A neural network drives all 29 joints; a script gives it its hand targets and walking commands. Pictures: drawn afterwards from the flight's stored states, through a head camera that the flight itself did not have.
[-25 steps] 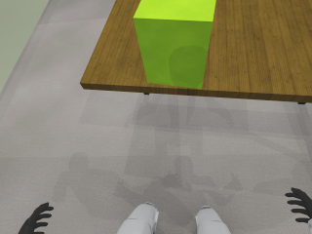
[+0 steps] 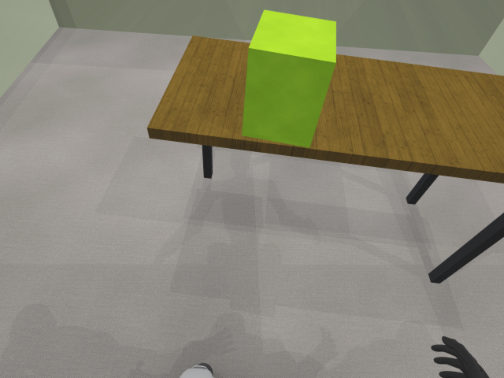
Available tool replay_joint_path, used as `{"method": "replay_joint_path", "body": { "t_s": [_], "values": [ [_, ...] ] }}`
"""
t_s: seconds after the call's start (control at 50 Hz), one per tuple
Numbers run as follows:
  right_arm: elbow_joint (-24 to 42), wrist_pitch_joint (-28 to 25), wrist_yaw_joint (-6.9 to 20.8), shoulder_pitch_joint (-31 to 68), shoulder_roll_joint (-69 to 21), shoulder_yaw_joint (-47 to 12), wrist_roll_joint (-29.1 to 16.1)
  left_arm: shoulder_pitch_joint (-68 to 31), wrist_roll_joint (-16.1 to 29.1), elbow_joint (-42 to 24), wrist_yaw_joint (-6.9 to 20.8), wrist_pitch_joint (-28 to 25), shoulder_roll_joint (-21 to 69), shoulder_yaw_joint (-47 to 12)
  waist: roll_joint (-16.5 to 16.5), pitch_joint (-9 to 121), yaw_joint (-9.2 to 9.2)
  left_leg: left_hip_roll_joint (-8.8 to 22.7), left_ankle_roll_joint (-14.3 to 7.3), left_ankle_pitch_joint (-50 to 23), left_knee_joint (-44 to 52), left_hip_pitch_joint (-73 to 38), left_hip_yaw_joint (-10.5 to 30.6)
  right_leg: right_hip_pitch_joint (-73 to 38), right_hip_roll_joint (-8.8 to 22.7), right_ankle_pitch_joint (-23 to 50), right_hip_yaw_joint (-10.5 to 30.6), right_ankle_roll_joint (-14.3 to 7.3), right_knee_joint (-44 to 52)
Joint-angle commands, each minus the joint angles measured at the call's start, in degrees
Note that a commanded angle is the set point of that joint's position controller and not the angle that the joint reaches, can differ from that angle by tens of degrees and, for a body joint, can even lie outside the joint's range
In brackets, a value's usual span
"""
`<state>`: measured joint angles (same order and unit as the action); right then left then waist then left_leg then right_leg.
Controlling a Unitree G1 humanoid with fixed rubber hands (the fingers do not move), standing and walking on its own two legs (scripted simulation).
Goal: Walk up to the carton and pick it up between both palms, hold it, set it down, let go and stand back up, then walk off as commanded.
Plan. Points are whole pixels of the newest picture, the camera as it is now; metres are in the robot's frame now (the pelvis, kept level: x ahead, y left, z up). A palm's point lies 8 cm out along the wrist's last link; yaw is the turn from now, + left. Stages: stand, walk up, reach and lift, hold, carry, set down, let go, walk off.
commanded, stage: walk off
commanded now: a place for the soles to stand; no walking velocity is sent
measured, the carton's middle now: (287, 80) +0.77 -0.08 +0.06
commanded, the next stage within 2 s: none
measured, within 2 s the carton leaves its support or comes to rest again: neither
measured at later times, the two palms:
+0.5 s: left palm out of the picture +0.05 +0.32 -0.08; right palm out of the picture -0.09 -0.37 -0.09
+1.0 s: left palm out of the picture +0.04 +0.27 -0.10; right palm out of the picture +0.13 -0.39 -0.12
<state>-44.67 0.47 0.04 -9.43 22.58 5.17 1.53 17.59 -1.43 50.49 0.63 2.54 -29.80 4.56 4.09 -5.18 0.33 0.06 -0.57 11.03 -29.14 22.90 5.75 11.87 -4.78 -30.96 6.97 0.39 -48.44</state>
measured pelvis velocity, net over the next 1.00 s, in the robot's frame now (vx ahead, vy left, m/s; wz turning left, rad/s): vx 0.02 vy -0.07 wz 0.10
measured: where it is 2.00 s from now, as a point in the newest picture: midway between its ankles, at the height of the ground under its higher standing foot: outside the picture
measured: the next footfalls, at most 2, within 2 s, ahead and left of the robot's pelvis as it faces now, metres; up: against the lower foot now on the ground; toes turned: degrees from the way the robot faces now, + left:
right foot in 0.06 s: -0.02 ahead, -0.12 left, -0.01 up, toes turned +2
left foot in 0.46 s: -0.09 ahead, +0.10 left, -0.01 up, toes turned +0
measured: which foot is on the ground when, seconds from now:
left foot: down 0.00-0.08, up 0.10-0.44, down 0.46-0.84, up 0.86-0.96, down 0.98-1.00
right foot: up 0.00-0.04, down 0.06-0.48, up 0.50-0.76, down 0.78-1.00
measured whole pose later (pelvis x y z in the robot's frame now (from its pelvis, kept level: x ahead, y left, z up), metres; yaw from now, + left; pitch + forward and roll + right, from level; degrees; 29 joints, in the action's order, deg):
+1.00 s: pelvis +0.02 -0.07 -0.02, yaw +6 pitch -2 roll +0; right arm -48.7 -1.0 1.2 -14.7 26.6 3.3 1.4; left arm 14.6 -1.6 48.8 -0.6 -1.2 -24.8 3.5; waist -2.0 -7.6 -1.8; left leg 0.1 -2.6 28.9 -42.3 15.5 2.7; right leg 24.4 1.4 -11.5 -0.4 0.5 -38.4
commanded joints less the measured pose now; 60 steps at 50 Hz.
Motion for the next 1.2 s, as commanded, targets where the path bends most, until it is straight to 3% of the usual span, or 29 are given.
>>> {"method": "replay_joint_path", "body": {
  "t_s": [0.0,0.02,0.04,0.06,0.08,0.12,0.18,0.26,0.32,0.38,0.44,0.46,0.5,0.56,0.6,0.62,0.7,0.74,0.76,0.78,0.82,0.88,0.9,0.98,1.02,1.06,1.1,1.14,1.18],
  "values": [
    [2.2,0.2,-0.5,1.1,15.0,3.6,0.3,11.5,-1.3,-0.5,-0.4,-1.5,-5.1,3.5,-16.8,7.5,-4.14,1.0,2.6,22.1,6.2,-0.4,0.9,-14.8,0.3,-2.2,-4.8,-5.4,32.1],
    [1.7,0.4,-0.8,3.5,12.8,3.2,-0.1,10.5,-1.6,-0.6,-0.4,-1.8,-7.0,4.0,-2.1,1.4,-5.26,-3.5,2.0,23.9,-11.0,8.9,-2.0,-11.5,7.5,-7.5,8.5,-8.8,36.9],
    [2.4,0.0,-1.3,2.0,10.6,2.9,-0.3,5.0,-1.7,-3.8,0.0,-2.1,-13.3,5.6,11.8,-4.3,-4.26,-9.2,1.4,21.9,-29.4,17.9,-1.3,2.0,20.4,-23.8,31.3,-13.1,42.9],
    [0.7,-0.1,-1.9,4.1,14.3,4.1,-1.3,0.4,-2.0,-5.3,0.1,-1.8,-14.0,5.5,6.8,-10.5,-3.17,-6.7,1.9,16.5,-35.9,12.7,5.2,16.1,25.5,-29.1,32.0,-16.9,45.8],
    [-0.9,-0.3,-1.6,2.5,15.9,4.5,-1.8,-4.7,-1.7,-7.6,0.1,-1.7,-13.4,4.7,6.7,-12.0,-1.29,-4.4,1.2,13.1,-38.1,2.7,6.3,26.3,25.2,-29.9,31.0,-16.2,47.0],
    [-4.4,0.0,-0.7,-7.4,15.6,3.8,-2.8,-13.5,-1.4,-9.0,-0.5,-1.8,-9.0,3.6,11.0,-15.8,4.20,-5.8,-0.1,9.4,-41.4,-3.5,2.3,27.1,16.0,-11.2,12.5,-12.5,43.3],
    [-4.6,-1.0,-0.9,-15.8,16.6,4.0,-1.5,-15.2,-1.8,-10.6,0.0,-2.5,-7.1,5.0,8.6,-8.6,6.42,-7.0,1.0,12.4,-36.3,-0.1,-1.7,13.1,11.8,-2.8,5.6,-9.7,36.1],
    [-1.1,-2.3,-0.6,-6.4,14.1,3.1,-0.5,-2.6,-2.0,-9.0,1.5,-2.4,-8.2,4.6,9.9,-2.1,-2.76,-3.1,3.4,11.9,-19.7,1.8,-6.8,2.0,14.4,-9.6,8.6,-10.7,35.8],
    [0.2,-3.0,-0.3,-8.6,13.8,2.3,-1.3,2.0,-2.1,-6.9,1.1,-2.7,-8.4,4.6,6.4,3.2,-4.33,0.4,1.2,12.2,-4.4,4.0,-2.0,-10.8,19.9,-2.0,11.7,-12.2,26.9],
    [-3.0,-5.0,-0.8,-15.5,12.2,1.7,-0.9,-1.0,-1.8,-8.7,1.2,-2.7,-6.8,3.2,1.5,5.1,0.20,-0.5,0.1,11.9,12.7,-8.4,-2.7,-6.0,13.4,6.3,5.0,-10.2,12.4],
    [-4.1,-5.8,-1.3,-25.6,19.8,3.4,0.7,-6.3,-1.3,-11.6,1.2,-2.6,-2.7,2.4,-9.3,3.8,6.33,14.9,-8.2,23.7,12.5,-27.9,23.4,28.0,2.6,1.7,0.5,-4.7,-10.4],
    [-3.4,-5.9,-0.9,-20.3,22.5,3.5,0.3,-7.8,-1.0,-13.3,1.2,-2.9,-4.7,2.4,-8.8,0.4,3.95,22.6,-13.7,29.7,18.0,-22.7,35.8,33.2,3.5,3.3,-0.2,-2.2,-10.5],
    [-3.5,-6.2,-0.6,-14.8,22.8,3.4,0.5,-10.2,-0.5,-13.6,1.7,-4.8,-8.1,2.5,-12.3,-6.5,2.16,24.8,-17.3,10.1,13.4,-17.2,30.4,28.8,11.3,1.2,4.8,-3.4,-3.4],
    [-4.0,-6.3,-1.5,-18.0,18.4,1.4,0.5,-9.2,-0.3,-11.9,1.7,-5.0,-4.2,1.6,-15.9,-9.4,2.16,12.5,-11.0,-29.0,6.0,-22.1,8.6,30.0,6.9,7.1,-3.0,-3.5,-2.0],
    [-3.8,-6.1,-1.5,-19.3,18.3,1.7,0.4,-8.8,-0.3,-11.5,2.1,-4.6,-2.8,1.4,-12.4,-8.4,2.69,10.9,-8.7,-31.9,6.1,-19.1,7.7,25.3,4.8,11.1,-6.9,-3.2,3.4],
    [-3.1,-6.0,-0.9,-16.8,18.6,1.7,0.2,-7.5,0.4,-11.7,1.8,-4.8,-3.2,1.6,-16.1,-6.1,1.04,11.1,-10.4,-26.7,7.2,-14.6,4.6,17.1,5.5,13.6,-6.5,-3.6,7.4],
    [-0.5,-4.6,0.1,-11.2,13.4,0.6,-0.1,3.7,0.1,-6.4,-0.4,-6.5,-5.1,3.8,-7.9,6.6,-5.33,3.3,-3.9,-23.0,-13.0,3.0,-2.7,-16.0,3.7,27.7,-9.0,-6.5,17.2],
    [0.3,-3.8,-0.4,-9.7,11.4,-0.4,-0.7,10.2,0.3,-4.6,-1.9,-6.1,-6.6,4.3,-3.5,11.1,-7.93,0.9,-2.2,-7.9,-24.5,8.0,-2.7,-21.9,9.8,32.3,1.9,-8.9,20.5],
    [0.3,-3.1,-0.6,-11.6,10.2,-0.4,-0.9,9.3,0.0,-5.0,-2.1,-6.2,-7.5,3.9,1.5,13.5,-5.73,-2.3,-2.2,17.5,-27.6,7.9,-1.9,-19.8,17.2,34.2,12.4,-9.8,22.7],
    [-0.4,-2.0,-0.6,-16.8,11.5,-0.4,-0.3,5.1,-0.2,-7.0,-2.2,-6.0,-9.6,4.0,3.0,13.5,-2.81,-1.3,-1.7,21.9,-33.3,4.5,-1.6,-12.3,24.1,20.6,23.4,-12.6,28.2],
    [-4.3,-1.9,-0.3,-18.2,13.8,0.4,-0.7,-3.9,-0.2,-7.7,-2.1,-5.5,-9.7,3.4,5.5,9.4,-0.26,2.2,-2.8,27.7,-28.3,-2.0,0.4,2.7,24.7,12.7,22.2,-15.0,26.3],
    [-6.8,-0.9,1.1,-19.7,13.4,1.0,-0.4,-6.8,-0.4,-6.2,-1.7,-4.9,-8.0,2.5,5.2,5.7,3.65,0.1,-3.0,21.8,-10.4,-12.9,-4.3,12.5,14.7,8.4,6.0,-6.2,25.8],
    [-6.2,-1.0,1.1,-16.5,12.7,0.9,-0.1,-8.0,0.3,-6.0,-2.0,-4.6,-6.2,1.7,2.4,4.3,3.05,0.2,-2.8,17.2,-4.8,-7.9,-4.2,8.5,13.2,19.0,1.8,-6.1,20.3],
    [-4.3,0.6,0.4,-13.3,13.3,2.2,1.6,-3.4,1.0,-3.4,-3.0,-3.4,-6.7,1.9,7.3,3.9,2.57,-1.4,-3.1,15.5,-4.0,-20.3,-7.2,19.1,12.4,24.3,6.2,-3.9,21.7],
    [-2.3,0.7,0.9,-7.2,17.5,1.6,1.5,-7.4,1.3,-4.9,-3.2,-3.4,-4.7,0.9,-6.8,0.4,1.48,9.2,-7.7,20.7,6.5,-1.1,10.4,11.9,6.5,9.0,0.8,-2.4,14.8],
    [-2.0,0.6,1.6,1.0,15.8,0.7,0.3,-4.4,1.8,-2.4,-3.3,-4.2,-4.1,1.2,-9.6,-3.0,-2.80,12.1,-10.2,7.0,4.0,10.3,8.9,-0.6,5.0,7.6,-3.2,-2.9,7.7],
    [-0.1,0.4,1.2,2.0,14.4,1.0,0.5,-2.0,1.4,-1.9,-3.1,-4.6,-4.7,1.2,-7.6,-1.2,-3.68,7.8,-7.1,-2.2,-2.3,3.4,3.4,1.7,7.3,19.3,0.4,-4.2,13.0],
    [0.7,0.2,0.4,-1.5,13.2,0.2,0.2,0.8,1.1,-1.9,-3.7,-5.0,-8.1,1.4,-3.1,5.3,-3.22,2.9,-3.5,-7.5,-15.5,-4.2,-1.2,4.8,16.4,35.7,15.0,-9.0,16.8],
    [-0.3,0.9,0.7,-4.8,12.6,0.7,0.0,-2.3,0.7,-3.4,-3.8,-5.1,-10.3,2.0,2.0,8.5,-0.92,-1.4,-1.5,19.5,-24.5,-2.6,-3.5,2.8,22.3,31.6,22.6,-13.0,22.4]
  ]
}}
